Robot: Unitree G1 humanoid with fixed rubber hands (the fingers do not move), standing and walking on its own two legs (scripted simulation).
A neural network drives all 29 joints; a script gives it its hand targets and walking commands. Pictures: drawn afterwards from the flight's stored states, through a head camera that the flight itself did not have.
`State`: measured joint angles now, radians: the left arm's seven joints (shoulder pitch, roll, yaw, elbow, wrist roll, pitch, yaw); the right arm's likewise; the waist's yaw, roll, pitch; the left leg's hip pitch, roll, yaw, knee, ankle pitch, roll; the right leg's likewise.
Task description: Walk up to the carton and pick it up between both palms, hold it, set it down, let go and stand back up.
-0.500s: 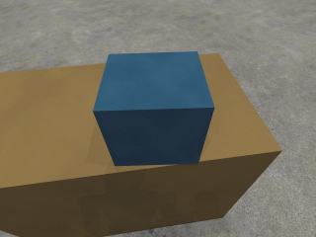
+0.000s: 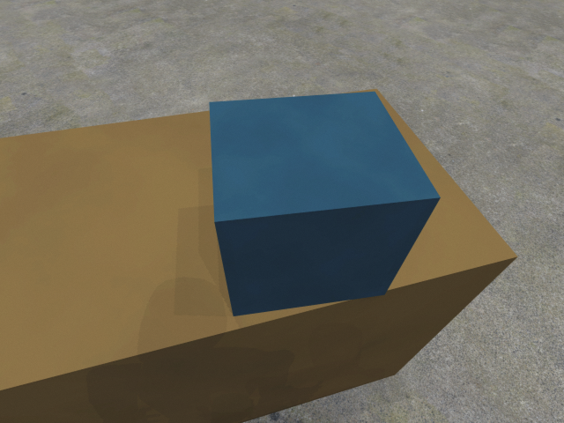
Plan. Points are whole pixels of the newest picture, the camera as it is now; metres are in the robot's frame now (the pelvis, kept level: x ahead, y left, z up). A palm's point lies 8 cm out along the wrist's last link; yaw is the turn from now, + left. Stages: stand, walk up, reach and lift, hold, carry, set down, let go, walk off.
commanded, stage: walk up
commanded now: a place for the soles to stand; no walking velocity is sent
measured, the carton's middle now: (303, 205) +0.40 -0.02 +0.10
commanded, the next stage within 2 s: none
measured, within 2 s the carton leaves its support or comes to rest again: neither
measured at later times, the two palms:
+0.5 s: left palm out of the picture +0.04 +0.23 -0.13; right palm out of the picture +0.01 -0.25 -0.12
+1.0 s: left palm out of the picture +0.07 +0.13 -0.12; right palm out of the picture +0.01 -0.38 -0.15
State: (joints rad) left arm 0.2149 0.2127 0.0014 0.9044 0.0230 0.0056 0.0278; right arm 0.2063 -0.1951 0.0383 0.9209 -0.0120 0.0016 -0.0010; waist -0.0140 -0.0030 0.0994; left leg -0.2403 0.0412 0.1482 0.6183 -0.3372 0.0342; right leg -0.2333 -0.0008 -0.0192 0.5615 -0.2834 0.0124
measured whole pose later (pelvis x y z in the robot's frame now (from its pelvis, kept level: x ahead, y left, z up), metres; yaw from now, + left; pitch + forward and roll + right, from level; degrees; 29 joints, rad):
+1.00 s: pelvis -0.06 -0.11 -0.02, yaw +2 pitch -4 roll +0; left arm 0.08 0.21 0.00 0.84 0.02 0.05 0.00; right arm 0.19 -0.31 -0.05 0.87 -0.02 0.05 -0.04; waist -0.05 0.05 0.18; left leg -0.45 0.04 -0.08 0.99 -0.56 -0.02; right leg -0.34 -0.06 -0.04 0.73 -0.33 0.02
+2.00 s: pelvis -0.03 -0.09 +0.00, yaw +12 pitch -1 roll -1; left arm 0.25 0.21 -0.01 0.93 0.02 -0.02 0.01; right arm 0.28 -0.20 0.03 0.92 -0.02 -0.04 -0.01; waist 0.00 -0.01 0.04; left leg -0.12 0.00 0.00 0.54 -0.40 0.02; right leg -0.22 -0.02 -0.05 0.54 -0.29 0.01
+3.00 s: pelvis -0.04 -0.10 +0.01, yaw +7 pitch -2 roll +0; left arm 0.27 0.21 -0.04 1.02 0.02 -0.02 0.03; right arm 0.31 -0.23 0.05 1.06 -0.02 0.00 -0.02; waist -0.01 0.00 0.05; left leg -0.06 0.02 0.10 0.46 -0.36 0.01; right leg -0.23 0.02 0.03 0.53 -0.25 0.00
